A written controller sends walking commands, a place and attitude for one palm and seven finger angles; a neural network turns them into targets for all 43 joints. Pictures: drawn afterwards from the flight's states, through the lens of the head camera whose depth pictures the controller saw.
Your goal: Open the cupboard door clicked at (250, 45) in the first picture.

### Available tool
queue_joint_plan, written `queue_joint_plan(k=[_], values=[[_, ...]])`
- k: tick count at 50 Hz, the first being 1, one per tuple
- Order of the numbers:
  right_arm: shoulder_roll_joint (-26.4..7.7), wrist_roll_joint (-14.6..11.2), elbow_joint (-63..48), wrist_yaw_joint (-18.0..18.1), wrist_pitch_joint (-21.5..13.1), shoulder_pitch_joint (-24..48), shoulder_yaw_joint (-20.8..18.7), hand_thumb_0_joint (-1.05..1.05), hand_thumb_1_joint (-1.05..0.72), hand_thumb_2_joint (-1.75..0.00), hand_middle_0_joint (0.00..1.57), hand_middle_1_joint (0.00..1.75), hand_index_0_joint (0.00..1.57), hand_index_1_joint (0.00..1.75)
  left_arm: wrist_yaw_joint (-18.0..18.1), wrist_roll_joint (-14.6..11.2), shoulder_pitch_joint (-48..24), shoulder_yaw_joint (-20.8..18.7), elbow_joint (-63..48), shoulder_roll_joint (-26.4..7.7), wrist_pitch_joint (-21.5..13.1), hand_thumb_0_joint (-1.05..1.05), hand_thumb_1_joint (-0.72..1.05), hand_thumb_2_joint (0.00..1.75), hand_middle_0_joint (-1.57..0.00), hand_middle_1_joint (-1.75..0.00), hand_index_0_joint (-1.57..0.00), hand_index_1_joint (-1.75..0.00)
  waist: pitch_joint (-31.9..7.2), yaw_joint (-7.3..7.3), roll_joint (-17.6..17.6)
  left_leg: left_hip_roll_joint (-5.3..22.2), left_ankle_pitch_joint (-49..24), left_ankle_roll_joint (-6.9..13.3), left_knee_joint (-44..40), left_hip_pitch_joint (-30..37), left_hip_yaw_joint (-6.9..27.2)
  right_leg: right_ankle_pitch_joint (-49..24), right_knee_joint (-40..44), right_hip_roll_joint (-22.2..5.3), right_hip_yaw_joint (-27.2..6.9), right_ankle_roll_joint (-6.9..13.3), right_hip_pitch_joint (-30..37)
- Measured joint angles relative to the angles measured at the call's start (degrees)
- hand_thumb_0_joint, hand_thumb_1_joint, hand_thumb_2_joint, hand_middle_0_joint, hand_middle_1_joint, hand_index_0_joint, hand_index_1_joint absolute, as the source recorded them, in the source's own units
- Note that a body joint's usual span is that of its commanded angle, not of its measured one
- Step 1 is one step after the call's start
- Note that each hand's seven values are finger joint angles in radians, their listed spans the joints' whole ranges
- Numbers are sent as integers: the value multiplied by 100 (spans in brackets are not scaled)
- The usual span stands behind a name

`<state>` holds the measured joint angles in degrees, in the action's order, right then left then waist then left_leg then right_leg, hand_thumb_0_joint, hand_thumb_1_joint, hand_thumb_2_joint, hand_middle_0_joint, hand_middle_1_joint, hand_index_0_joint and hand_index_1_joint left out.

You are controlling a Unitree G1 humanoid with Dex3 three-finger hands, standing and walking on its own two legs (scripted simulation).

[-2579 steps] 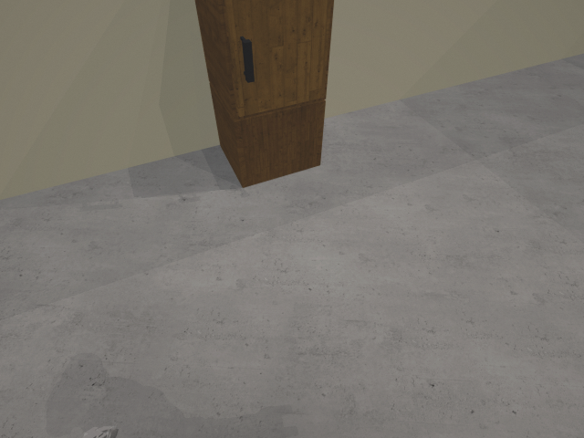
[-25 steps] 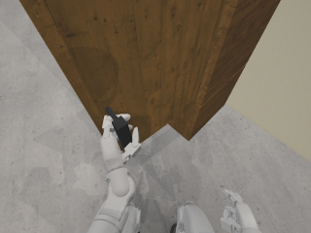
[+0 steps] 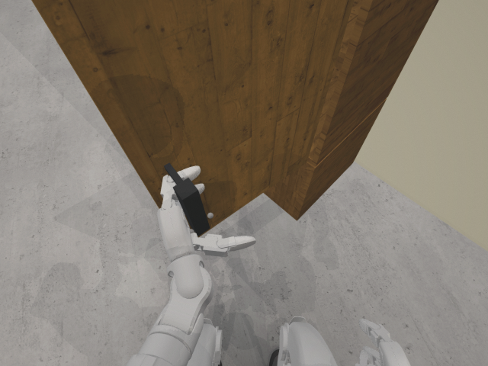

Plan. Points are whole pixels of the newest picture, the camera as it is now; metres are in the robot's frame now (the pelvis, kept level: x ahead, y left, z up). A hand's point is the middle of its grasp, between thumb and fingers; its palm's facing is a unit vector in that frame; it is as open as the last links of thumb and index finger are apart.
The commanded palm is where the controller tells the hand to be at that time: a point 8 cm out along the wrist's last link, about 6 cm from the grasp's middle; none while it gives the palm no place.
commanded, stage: open thumb and fingers to let go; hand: left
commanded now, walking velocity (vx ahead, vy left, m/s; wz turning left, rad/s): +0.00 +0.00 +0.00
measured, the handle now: (186, 200) +0.38 +0.11 +0.01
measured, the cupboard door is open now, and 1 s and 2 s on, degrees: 82 85 85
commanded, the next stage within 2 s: slide the hand sideways off the handle in 0.16 s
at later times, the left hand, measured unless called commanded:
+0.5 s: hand (207, 239) +0.31 +0.07 +0.02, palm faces -0.19 -0.98 -0.02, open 16.0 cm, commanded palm +0.29 +0.12 +0.01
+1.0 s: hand (182, 265) +0.27 +0.11 +0.02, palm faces -0.11 -0.99 +0.00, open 16.2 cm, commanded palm +0.25 +0.16 +0.01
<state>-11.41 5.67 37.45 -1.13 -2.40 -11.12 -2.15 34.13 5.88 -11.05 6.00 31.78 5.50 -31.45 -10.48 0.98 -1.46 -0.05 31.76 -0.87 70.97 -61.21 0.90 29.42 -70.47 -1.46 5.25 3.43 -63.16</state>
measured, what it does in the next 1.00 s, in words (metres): stands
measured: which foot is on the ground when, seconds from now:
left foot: down 0.00-1.00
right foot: down 0.00-1.00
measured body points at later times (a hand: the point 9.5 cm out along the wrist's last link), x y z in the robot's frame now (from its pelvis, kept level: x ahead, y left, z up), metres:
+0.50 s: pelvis -0.01 +0.02 -0.01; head +0.09 +0.01 +0.43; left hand +0.31 +0.13 +0.02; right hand +0.16 -0.21 -0.12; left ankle +0.02 +0.13 -0.63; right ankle +0.04 -0.09 -0.63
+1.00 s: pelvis +0.00 +0.03 -0.01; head +0.10 +0.02 +0.43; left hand +0.27 +0.16 +0.02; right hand +0.19 -0.20 -0.12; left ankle +0.02 +0.13 -0.63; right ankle +0.04 -0.09 -0.63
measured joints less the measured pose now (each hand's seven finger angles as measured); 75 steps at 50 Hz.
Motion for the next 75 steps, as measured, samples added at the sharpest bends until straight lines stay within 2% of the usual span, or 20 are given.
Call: queue_joint_plan(k=[14,15,17,19,22,23,25,27,30,33,39,49,58,64,75], values=[[96,9,-69,-13,-35,181,99,1,-90,-90,20,30,20,30,7,159,72,268,-9,47,33,-1,-49,30,-45,-63,-41,-68,15,-37,-10,-30,-2,91,59,-6,-26,-45,17,-28,-29,-91,33],[96,5,-79,-16,-30,202,119,1,-90,-90,20,30,20,30,-81,185,92,281,-28,1,21,-1,-49,30,-45,-61,-41,-67,24,-31,-3,-40,-3,100,70,-11,-31,-46,4,-37,-33,-98,29],[82,-37,-166,-19,-3,186,148,1,-90,-90,20,30,20,30,-717,190,182,314,-116,-252,-80,-1,-49,30,-43,-57,-36,-62,35,-18,1,-70,3,119,119,-40,-23,-29,-49,-69,-26,-108,10],[40,-126,-266,2,19,135,154,1,-90,-90,20,30,20,30,-1593,71,247,401,-232,-633,-156,-1,-49,30,-38,-51,-31,-55,44,-27,-22,-92,29,136,204,-74,-4,3,-119,-93,-8,-117,-3],[-69,-334,-394,50,44,80,163,1,-90,-90,20,30,20,30,-2743,-484,230,575,-402,-1026,-39,-1,-49,30,-30,-43,-24,-46,118,-55,-99,-108,68,167,298,-55,15,26,-165,-109,11,-147,50],[-104,-397,-428,64,48,67,167,1,-90,-90,20,30,20,30,-2980,-686,216,595,-446,-1041,60,-1,-49,30,-28,-41,-23,-44,141,-62,-118,-111,70,181,303,-39,6,20,-159,-112,2,-161,70],[-150,-480,-501,75,71,40,175,1,-90,-90,20,30,20,30,-3214,-975,237,564,-535,-940,261,-1,-50,30,-25,-38,-20,-40,154,-69,-119,-111,60,210,278,-8,-42,-7,-134,-111,-46,-194,84],[-172,-505,-589,64,87,-3,179,1,-90,-90,20,30,20,30,-3203,-1059,325,487,-656,-779,395,-1,-50,30,-22,-35,-19,-37,132,-58,-95,-114,47,237,245,-3,-97,-32,-115,-112,-101,-221,66],[-170,-475,-717,9,109,-56,177,1,-90,-90,20,30,20,30,-3094,-891,499,458,-849,-677,433,-1,-50,30,-18,-33,-20,-35,78,-29,-42,-112,58,267,253,-40,-169,-31,-148,-109,-173,-250,-7],[-149,-446,-797,-33,149,-61,184,1,-90,-90,20,30,20,30,-3046,-748,683,444,-1045,-681,360,-1,-50,30,-17,-33,-19,-34,54,-2,11,-93,112,282,331,-98,-213,4,-230,-89,-218,-262,-89],[-108,-447,-880,-28,249,-33,190,1,-90,-90,20,30,20,30,-3131,-687,1153,400,-1552,-844,359,-1,-49,30,-19,-32,-19,-32,66,-33,37,-65,225,282,474,-156,-213,95,-352,-62,-220,-262,-147],[-72,-490,-1029,45,168,28,217,1,-90,-90,20,30,20,30,-3336,-865,2095,336,-2462,-1002,469,-1,-50,30,-17,-31,-19,-32,48,-146,-26,-81,304,254,504,-123,-131,197,-371,-77,-142,-246,-79],[-103,-508,-1158,138,52,112,228,1,-90,-90,20,30,20,30,-3656,-964,2427,182,-2836,-1156,588,-1,-50,30,-16,-30,-16,-31,7,-213,-23,-77,391,197,664,-249,-47,312,-535,-77,-62,-186,-186],[-99,-542,-1220,192,13,62,222,1,-90,-90,20,30,20,30,-3915,-1153,2856,-70,-3191,-1276,672,-1,-49,30,-16,-30,-17,-31,-26,-210,-13,-36,432,152,677,-217,-19,349,-551,-35,-35,-144,-163],[-197,-574,-1198,309,-176,-18,173,1,-90,-90,20,30,20,30,-4355,-1515,3318,-501,-3447,-1520,558,-1,-49,30,-15,-30,-16,-30,-67,-199,-34,7,513,90,890,-382,76,424,-724,4,57,-81,-297]])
